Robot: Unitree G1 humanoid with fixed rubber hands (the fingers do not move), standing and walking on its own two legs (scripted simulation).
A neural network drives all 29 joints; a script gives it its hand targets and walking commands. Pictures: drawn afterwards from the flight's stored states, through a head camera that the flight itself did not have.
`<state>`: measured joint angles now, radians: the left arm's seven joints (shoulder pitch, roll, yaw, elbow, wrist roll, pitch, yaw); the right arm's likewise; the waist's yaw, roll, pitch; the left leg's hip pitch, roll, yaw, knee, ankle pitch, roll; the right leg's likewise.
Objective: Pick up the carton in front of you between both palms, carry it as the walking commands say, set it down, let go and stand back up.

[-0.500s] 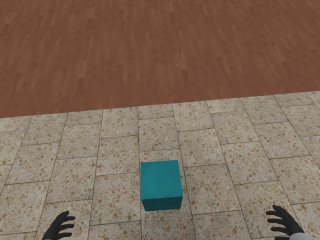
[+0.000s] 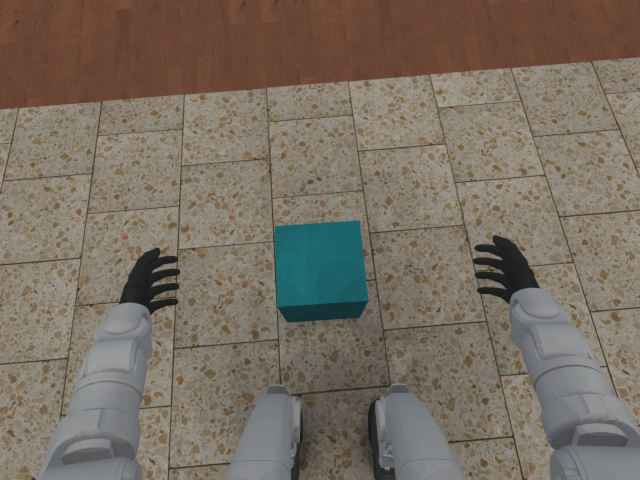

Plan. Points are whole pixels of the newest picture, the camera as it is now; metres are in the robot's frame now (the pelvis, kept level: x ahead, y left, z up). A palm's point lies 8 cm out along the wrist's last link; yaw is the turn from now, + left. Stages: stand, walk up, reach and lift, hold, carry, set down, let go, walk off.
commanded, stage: reach and lift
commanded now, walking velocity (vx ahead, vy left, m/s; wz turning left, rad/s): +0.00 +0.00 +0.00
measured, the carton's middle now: (320, 275) +0.49 +0.03 -0.58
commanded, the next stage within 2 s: none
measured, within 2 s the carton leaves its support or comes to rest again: neither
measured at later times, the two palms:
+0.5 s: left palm (199, 209) +0.49 +0.22 -0.15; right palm (436, 194) +0.51 -0.16 -0.15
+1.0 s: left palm (229, 260) +0.47 +0.23 -0.37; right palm (407, 247) +0.49 -0.16 -0.38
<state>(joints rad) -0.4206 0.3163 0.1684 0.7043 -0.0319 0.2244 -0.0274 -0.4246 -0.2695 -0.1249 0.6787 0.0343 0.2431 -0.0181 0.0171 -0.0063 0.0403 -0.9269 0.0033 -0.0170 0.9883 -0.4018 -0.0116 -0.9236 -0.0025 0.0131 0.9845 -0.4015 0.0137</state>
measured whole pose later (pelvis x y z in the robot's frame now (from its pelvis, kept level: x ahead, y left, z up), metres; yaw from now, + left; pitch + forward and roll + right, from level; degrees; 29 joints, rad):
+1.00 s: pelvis -0.05 +0.00 -0.22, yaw +0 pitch +52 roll +0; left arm -1.24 0.33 0.28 0.94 -0.08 0.09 0.05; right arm -1.28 -0.29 -0.20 0.94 0.07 0.11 -0.12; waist 0.04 -0.02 0.02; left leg -2.13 -0.04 -0.06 1.75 -0.53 -0.05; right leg -2.12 0.06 0.06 1.76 -0.55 0.05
